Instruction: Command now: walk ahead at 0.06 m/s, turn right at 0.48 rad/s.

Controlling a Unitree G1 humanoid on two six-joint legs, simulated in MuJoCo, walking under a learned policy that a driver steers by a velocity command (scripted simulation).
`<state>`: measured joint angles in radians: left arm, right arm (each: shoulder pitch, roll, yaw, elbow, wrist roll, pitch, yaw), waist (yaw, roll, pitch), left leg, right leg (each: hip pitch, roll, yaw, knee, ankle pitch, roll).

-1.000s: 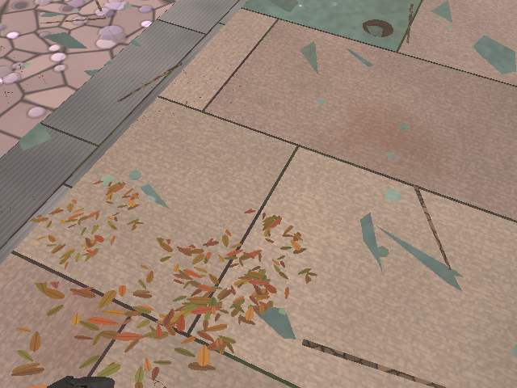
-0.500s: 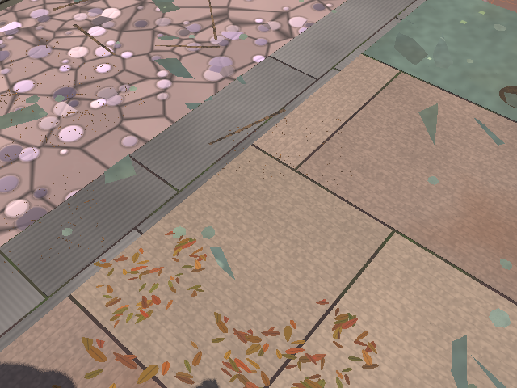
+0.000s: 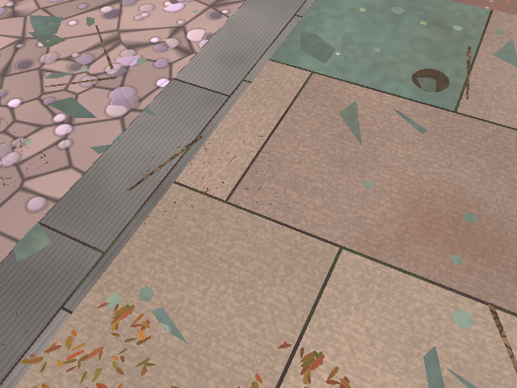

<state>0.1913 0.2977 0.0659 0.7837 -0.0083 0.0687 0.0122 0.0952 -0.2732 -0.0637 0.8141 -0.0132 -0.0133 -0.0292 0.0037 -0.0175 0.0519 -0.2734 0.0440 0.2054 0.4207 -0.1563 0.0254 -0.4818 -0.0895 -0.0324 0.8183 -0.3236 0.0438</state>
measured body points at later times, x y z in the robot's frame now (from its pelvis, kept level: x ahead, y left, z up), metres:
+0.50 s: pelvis +0.04 -0.01 +0.00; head +0.08 -0.03 +0.45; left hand +0.27 +0.23 -0.09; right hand +0.11 -0.33 -0.11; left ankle +0.09 +0.12 -0.72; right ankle +0.03 -0.12 -0.74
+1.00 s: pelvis +0.03 -0.04 +0.00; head +0.05 -0.07 +0.44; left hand +0.32 +0.11 -0.09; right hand -0.03 -0.34 -0.13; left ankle +0.08 +0.11 -0.71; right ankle -0.02 -0.13 -0.74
